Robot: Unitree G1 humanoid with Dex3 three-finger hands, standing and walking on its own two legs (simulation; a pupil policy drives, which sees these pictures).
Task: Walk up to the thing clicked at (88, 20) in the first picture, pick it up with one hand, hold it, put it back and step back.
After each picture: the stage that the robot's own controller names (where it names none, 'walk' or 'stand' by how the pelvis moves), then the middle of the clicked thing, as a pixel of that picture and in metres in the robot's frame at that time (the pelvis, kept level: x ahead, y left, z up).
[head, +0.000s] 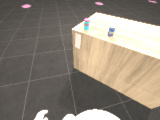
stand; (86, 24) +1.02 +0.06 +0.08
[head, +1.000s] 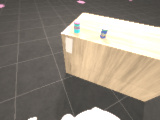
walk; (77, 27) +0.91 +0.14 +0.08
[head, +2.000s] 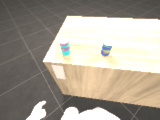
walk; (65, 47) +0.50 +0.19 +0.11
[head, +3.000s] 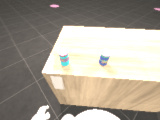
stand; (64, 57) +0.44 +0.20 +0.08
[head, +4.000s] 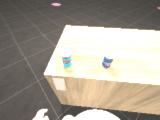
stand; (66, 59) +0.43 +0.17 +0.07
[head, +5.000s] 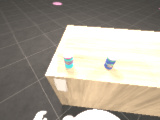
stand; (68, 60) +0.42 +0.16 +0.07
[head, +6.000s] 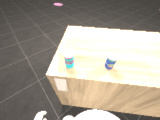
stand; (69, 60) +0.42 +0.16 +0.07
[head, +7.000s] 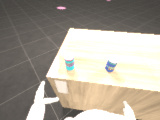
rise first; (69, 62) +0.41 +0.16 +0.07
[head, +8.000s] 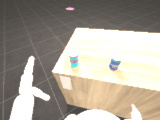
go down; (74, 59) +0.44 +0.16 +0.08
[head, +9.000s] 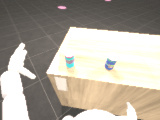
go down; (69, 59) +0.44 +0.15 +0.08
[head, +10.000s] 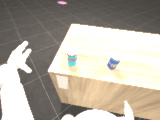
go down; (72, 57) +0.44 +0.14 +0.08
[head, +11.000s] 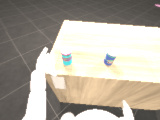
close in; (66, 56) +0.43 +0.15 +0.09
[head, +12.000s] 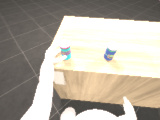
close; (65, 50) +0.46 +0.16 +0.12
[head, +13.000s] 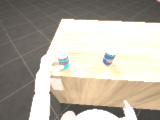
lift; (63, 60) +0.39 +0.16 +0.12
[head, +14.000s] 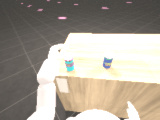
lift; (69, 63) +0.43 +0.16 +0.09
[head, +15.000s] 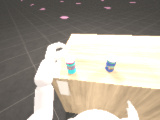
close; (71, 65) +0.40 +0.15 +0.09
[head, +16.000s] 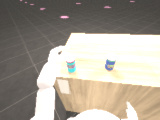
stand; (71, 64) +0.41 +0.15 +0.09
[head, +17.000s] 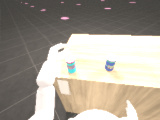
stand; (71, 65) +0.41 +0.15 +0.09
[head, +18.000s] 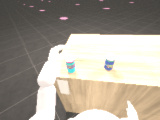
crouch; (70, 64) +0.41 +0.15 +0.09
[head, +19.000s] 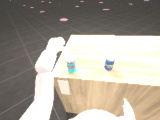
crouch; (71, 64) +0.42 +0.15 +0.09
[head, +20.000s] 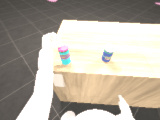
lower; (64, 55) +0.44 +0.16 +0.11
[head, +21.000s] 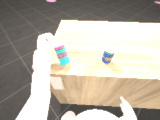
lower; (62, 55) +0.43 +0.17 +0.13
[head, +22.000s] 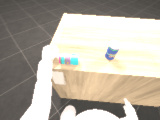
lower; (69, 59) +0.40 +0.13 +0.10
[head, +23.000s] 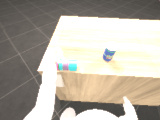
lower; (67, 65) +0.36 +0.13 +0.10
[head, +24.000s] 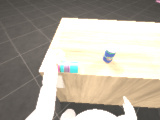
loosen; (68, 67) +0.35 +0.12 +0.09
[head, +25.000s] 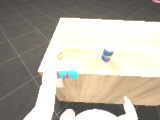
withdraw; (67, 72) +0.32 +0.12 +0.09
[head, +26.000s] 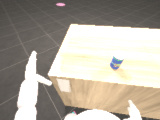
sink last; (71, 116) +0.18 +0.16 -0.72
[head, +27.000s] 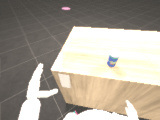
stand; (72, 116) +0.21 +0.18 -0.74
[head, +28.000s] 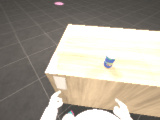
stand; (69, 116) +0.18 +0.18 -0.74
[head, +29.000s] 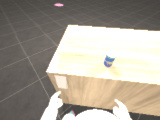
stand; (69, 115) +0.19 +0.17 -0.75
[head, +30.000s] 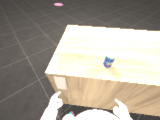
stand; (69, 116) +0.18 +0.17 -0.75
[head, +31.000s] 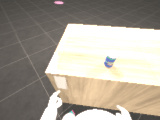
stand; (70, 115) +0.18 +0.17 -0.74
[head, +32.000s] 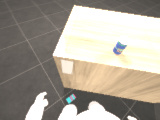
walk; (71, 98) +0.27 +0.13 -0.72
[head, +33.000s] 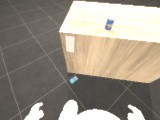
walk; (73, 79) +0.57 +0.19 -0.72
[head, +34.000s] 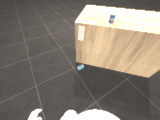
stand; (80, 67) +0.92 +0.14 -0.72
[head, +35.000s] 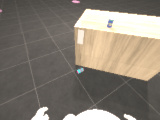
stand; (80, 70) +0.91 +0.12 -0.75
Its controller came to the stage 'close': yes
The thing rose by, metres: 0.01
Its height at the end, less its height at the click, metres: -0.82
